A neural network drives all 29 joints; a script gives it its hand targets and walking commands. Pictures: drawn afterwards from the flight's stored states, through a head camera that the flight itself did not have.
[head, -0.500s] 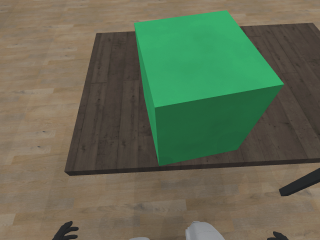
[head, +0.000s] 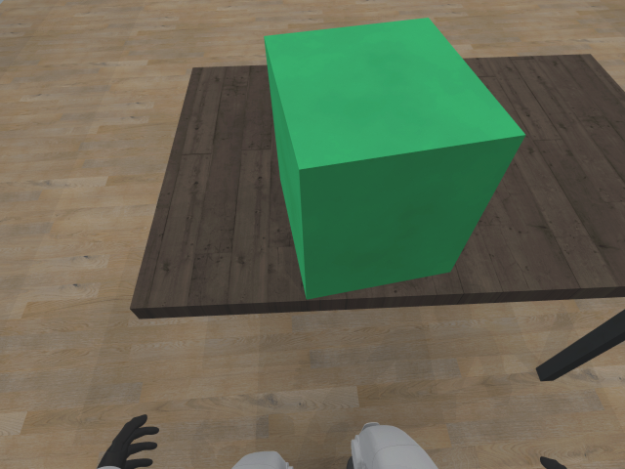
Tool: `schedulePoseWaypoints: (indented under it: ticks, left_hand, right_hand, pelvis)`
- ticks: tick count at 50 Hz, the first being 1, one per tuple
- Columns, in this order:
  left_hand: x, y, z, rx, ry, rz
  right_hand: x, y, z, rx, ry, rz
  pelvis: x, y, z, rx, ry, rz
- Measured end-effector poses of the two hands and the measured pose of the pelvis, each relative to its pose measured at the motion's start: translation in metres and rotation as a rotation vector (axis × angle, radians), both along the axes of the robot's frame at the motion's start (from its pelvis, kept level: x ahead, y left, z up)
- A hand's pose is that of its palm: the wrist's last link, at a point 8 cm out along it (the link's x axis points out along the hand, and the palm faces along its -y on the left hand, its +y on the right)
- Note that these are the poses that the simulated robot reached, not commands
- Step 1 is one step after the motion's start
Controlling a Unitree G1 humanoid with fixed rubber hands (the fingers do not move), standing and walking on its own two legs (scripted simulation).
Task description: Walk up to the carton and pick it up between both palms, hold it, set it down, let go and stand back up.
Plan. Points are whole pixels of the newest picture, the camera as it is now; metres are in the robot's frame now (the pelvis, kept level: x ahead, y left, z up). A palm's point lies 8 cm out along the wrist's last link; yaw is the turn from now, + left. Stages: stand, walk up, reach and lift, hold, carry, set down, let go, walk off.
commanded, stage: walk up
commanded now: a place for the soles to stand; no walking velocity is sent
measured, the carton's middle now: (365, 164) +0.51 -0.08 +0.07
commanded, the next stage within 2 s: none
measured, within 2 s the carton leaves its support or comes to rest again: neither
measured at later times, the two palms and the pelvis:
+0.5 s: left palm out of the picture +0.06 +0.24 -0.11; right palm out of the picture +0.03 -0.36 -0.11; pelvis -0.03 -0.05 +0.00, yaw -3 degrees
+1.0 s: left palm out of the picture +0.12 +0.24 -0.10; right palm out of the picture +0.06 -0.35 -0.09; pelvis -0.01 -0.04 +0.01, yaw -3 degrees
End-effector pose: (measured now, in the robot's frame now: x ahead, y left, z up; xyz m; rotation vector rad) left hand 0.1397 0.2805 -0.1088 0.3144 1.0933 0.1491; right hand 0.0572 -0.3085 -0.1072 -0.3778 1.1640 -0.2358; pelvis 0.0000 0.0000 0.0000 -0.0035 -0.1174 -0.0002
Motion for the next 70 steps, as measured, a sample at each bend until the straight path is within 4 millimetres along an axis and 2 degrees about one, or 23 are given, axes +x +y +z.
schedulePoseWaypoints:
  ticks: [8, 14, 17, 23, 34, 49, 60, 65, 70]
  left_hand:
    - [-0.063, -0.017, -0.019, -0.044, 0.111, 0.014]
    - [-0.091, -0.041, -0.019, -0.015, 0.13, -0.006]
    - [-0.098, -0.047, -0.01, 0.001, 0.112, -0.003]
    - [-0.086, -0.047, 0.002, 0.018, 0.059, 0.002]
    - [-0.045, -0.036, 0.0, -0.016, -0.014, -0.012]
    - [-0.023, -0.039, 0.008, -0.017, -0.057, -0.018]
    - [-0.022, -0.039, 0.011, -0.018, -0.078, -0.018]
    - [-0.028, -0.041, 0.009, -0.018, -0.054, -0.013]
    - [-0.042, -0.051, 0.007, -0.013, -0.02, -0.006]
  right_hand:
    - [-0.023, -0.023, 0.017, -0.052, -0.013, -0.017]
    - [-0.041, -0.048, 0.003, -0.011, -0.012, -0.043]
    - [-0.04, -0.053, 0.0, 0.012, -0.019, -0.05]
    - [-0.032, -0.055, -0.002, 0.032, -0.018, -0.025]
    - [-0.018, -0.038, 0.008, 0.01, -0.038, -0.009]
    - [0.0, -0.039, 0.014, 0.012, -0.071, -0.009]
    - [0.0, -0.039, 0.016, 0.011, -0.087, -0.01]
    - [-0.004, -0.041, 0.016, 0.01, -0.093, -0.012]
    - [-0.005, -0.054, 0.014, 0.014, -0.1, -0.011]
  pelvis:
    - [-0.019, -0.015, 0.002, -0.011, 0.023, -0.036]
    - [-0.029, -0.042, -0.004, 0.016, 0.01, -0.067]
    - [-0.029, -0.051, -0.001, 0.027, 0.008, -0.064]
    - [-0.028, -0.054, 0.002, 0.022, 0.025, -0.048]
    - [-0.019, -0.037, 0.003, 0.003, 0.041, -0.042]
    - [-0.009, -0.038, 0.006, 0.004, 0.067, -0.044]
    - [-0.012, -0.038, 0.007, 0.003, 0.067, -0.044]
    - [-0.014, -0.041, 0.007, 0.003, 0.064, -0.047]
    - [-0.015, -0.053, 0.006, 0.011, 0.063, -0.049]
